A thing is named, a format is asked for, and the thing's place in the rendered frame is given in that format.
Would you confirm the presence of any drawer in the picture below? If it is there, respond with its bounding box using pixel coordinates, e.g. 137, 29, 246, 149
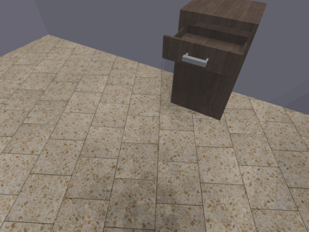
162, 24, 249, 78

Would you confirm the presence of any cabinet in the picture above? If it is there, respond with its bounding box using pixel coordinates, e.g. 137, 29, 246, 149
171, 0, 267, 120

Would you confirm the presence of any handle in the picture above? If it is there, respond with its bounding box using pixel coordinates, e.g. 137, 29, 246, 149
182, 53, 209, 67

